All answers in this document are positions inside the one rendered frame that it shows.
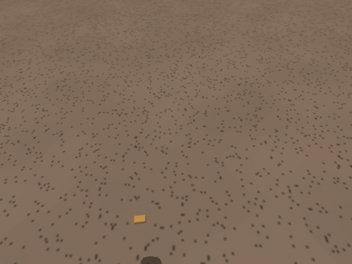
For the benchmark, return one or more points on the small box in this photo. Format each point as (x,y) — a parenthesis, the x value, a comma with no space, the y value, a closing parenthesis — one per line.
(140,219)

